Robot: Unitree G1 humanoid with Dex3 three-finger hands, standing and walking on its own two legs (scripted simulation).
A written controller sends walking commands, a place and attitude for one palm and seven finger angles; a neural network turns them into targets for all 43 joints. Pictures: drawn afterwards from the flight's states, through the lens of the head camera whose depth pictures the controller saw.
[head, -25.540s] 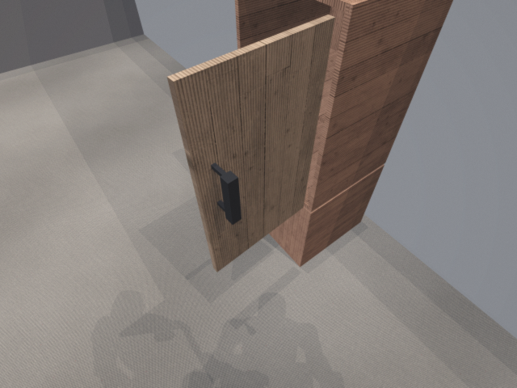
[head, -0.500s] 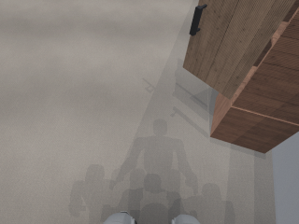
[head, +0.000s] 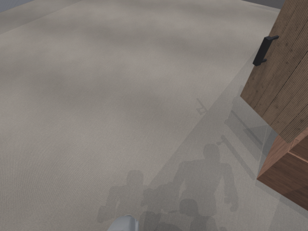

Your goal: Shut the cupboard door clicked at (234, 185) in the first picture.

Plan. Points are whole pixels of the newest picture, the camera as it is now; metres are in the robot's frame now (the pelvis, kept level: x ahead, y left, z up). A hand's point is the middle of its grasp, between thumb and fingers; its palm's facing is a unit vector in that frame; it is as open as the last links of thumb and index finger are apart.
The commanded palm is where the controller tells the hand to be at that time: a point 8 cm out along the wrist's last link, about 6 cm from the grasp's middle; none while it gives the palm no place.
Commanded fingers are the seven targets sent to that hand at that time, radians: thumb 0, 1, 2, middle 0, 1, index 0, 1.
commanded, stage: walk to a spot facing it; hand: left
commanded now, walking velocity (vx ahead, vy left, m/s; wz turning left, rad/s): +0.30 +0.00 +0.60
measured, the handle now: (266, 50) +0.82 -0.48 -0.02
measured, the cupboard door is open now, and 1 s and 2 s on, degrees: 62 62 62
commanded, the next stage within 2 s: turn to face it in 0.82 s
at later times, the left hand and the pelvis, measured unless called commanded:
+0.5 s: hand (63, 221) +0.18 +0.29 -0.17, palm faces +0.29 -0.93 -0.22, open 7.4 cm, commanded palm none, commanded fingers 0.00 0.90 0.90 -0.20 -0.30 -0.20 -0.30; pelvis +0.15 +0.07 -0.01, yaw +16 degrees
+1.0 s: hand (78, 180) +0.30 +0.28 -0.17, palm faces +0.53 -0.81 -0.24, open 7.2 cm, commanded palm none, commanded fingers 0.00 0.90 0.90 -0.20 -0.30 -0.20 -0.30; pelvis +0.35 +0.08 +0.00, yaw +31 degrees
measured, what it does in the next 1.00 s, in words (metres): walks ahead, turning left: left foot, then right foot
